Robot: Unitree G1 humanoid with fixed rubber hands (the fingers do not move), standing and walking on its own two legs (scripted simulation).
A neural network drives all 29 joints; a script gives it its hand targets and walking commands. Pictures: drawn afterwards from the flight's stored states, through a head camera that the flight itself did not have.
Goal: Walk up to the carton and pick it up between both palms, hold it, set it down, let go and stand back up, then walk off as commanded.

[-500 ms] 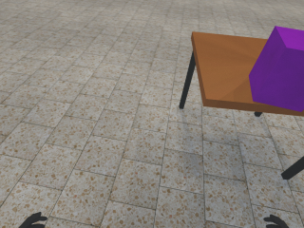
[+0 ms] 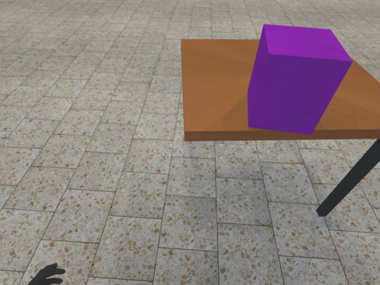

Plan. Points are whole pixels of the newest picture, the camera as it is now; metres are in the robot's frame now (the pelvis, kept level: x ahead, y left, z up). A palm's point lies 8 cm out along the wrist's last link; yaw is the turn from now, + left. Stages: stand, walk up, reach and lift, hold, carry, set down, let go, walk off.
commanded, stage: walk up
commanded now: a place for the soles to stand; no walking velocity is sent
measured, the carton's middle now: (287, 80) +0.69 -0.31 +0.09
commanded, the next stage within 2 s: none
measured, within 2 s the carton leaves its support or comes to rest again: neither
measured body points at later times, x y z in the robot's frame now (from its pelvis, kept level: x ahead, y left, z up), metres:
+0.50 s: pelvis +0.06 -0.17 +0.01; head +0.06 -0.13 +0.46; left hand +0.20 +0.15 -0.08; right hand +0.14 -0.54 +0.00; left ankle +0.10 +0.04 -0.70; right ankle +0.12 -0.37 -0.67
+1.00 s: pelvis +0.12 -0.30 +0.03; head +0.12 -0.30 +0.48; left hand +0.20 +0.04 -0.05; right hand +0.28 -0.61 -0.04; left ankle +0.13 -0.16 -0.70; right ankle +0.13 -0.39 -0.70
